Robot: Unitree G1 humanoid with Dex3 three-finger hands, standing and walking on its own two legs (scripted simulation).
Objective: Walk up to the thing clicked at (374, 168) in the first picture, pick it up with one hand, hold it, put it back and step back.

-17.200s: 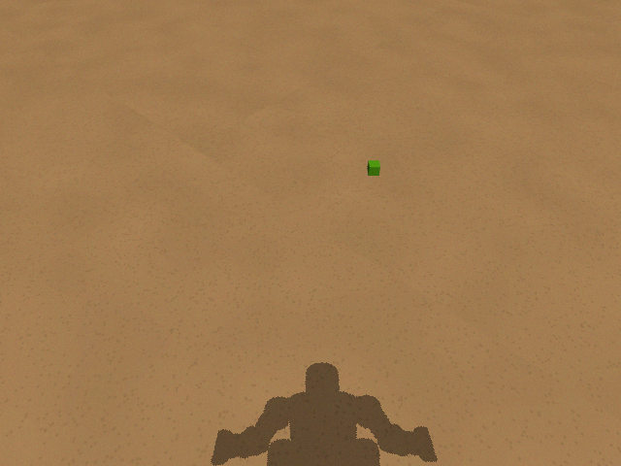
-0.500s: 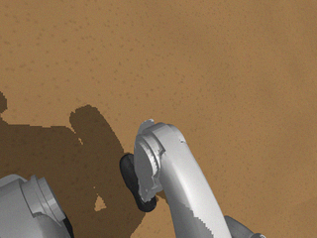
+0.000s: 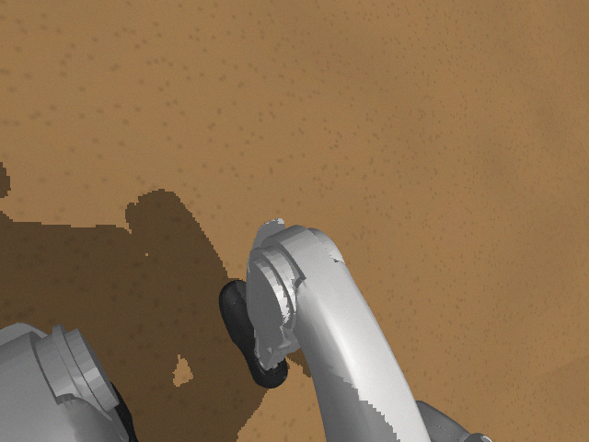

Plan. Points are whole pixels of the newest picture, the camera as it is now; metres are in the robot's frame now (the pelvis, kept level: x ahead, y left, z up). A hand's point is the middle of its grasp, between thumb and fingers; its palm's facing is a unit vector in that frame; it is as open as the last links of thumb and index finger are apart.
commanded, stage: close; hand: left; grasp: from above
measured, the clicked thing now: out of the picture +0.45 +0.32 -0.29
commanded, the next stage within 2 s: settle in 0.68 s
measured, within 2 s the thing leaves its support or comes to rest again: leaves its support in 1.12 s
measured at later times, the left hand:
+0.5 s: hand out of the picture +0.44 +0.31 -0.27, palm faces -0.39 -0.24 -0.89, open 8.9 cm
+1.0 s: hand out of the picture +0.44 +0.32 -0.27, palm faces -0.39 -0.25 -0.89, open 8.6 cm
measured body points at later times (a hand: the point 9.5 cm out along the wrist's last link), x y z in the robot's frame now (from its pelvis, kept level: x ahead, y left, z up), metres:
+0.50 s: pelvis +0.00 +0.00 +0.00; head +0.29 +0.12 +0.31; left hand +0.46 +0.32 -0.22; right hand +0.02 -0.24 -0.04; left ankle +0.06 +0.12 -0.28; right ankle +0.13 -0.12 -0.28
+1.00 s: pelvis +0.00 +0.00 +0.00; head +0.29 +0.13 +0.32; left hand +0.46 +0.33 -0.22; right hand +0.02 -0.24 -0.04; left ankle +0.06 +0.12 -0.28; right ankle +0.13 -0.12 -0.28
